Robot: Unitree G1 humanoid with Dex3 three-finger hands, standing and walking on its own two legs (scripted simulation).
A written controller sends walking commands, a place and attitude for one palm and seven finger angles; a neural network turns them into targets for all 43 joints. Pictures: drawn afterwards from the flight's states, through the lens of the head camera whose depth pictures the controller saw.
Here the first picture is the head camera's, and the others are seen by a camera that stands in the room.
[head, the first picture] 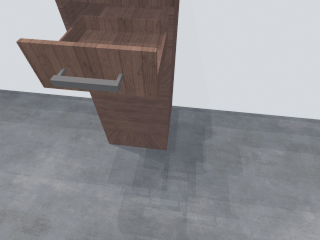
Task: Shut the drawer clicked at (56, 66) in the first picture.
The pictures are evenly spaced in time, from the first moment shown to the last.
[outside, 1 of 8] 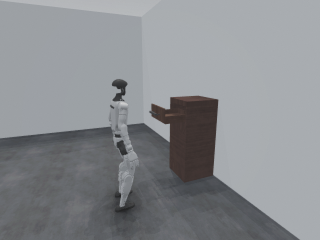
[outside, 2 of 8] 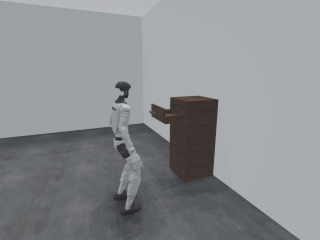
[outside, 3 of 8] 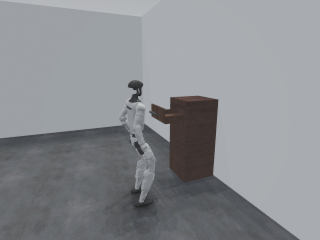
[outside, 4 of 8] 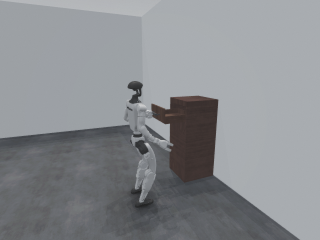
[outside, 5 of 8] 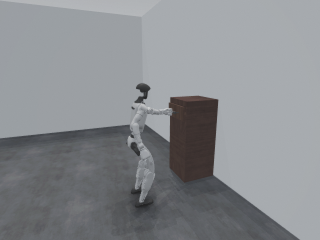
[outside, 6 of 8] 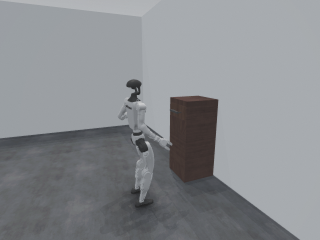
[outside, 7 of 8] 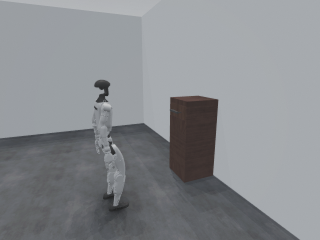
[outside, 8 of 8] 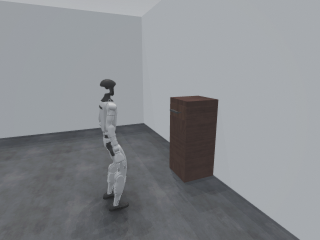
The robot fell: no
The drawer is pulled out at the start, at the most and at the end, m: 0.28 0.28 0.00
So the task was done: yes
